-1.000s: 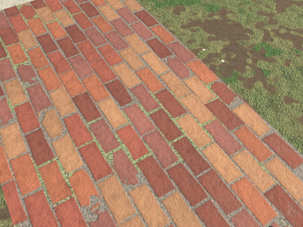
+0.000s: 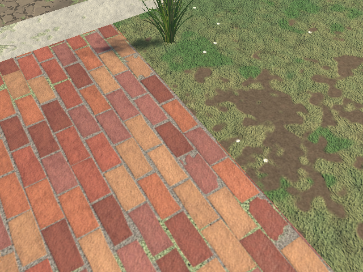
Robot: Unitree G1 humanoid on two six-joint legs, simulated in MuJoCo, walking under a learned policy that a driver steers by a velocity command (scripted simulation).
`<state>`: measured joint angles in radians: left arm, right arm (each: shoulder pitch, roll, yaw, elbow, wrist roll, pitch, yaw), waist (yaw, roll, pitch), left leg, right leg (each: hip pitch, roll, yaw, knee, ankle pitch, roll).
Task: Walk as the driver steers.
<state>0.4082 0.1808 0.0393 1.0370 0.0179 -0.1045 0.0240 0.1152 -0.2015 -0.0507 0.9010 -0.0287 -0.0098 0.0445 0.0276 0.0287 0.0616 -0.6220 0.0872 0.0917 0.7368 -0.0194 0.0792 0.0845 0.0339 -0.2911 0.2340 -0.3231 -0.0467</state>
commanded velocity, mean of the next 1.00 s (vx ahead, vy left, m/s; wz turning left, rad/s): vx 0.50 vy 0.00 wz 0.57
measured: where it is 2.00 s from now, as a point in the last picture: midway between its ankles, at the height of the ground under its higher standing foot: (72, 168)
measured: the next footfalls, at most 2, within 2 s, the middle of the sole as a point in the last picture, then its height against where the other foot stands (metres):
left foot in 0.12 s outside the picture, level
right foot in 0.68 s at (192, 238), level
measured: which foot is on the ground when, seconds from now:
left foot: up 0.00-0.10, down 0.12-0.68, up 0.70-1.00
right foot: down 0.00-0.14, up 0.16-0.66, down 0.68-1.00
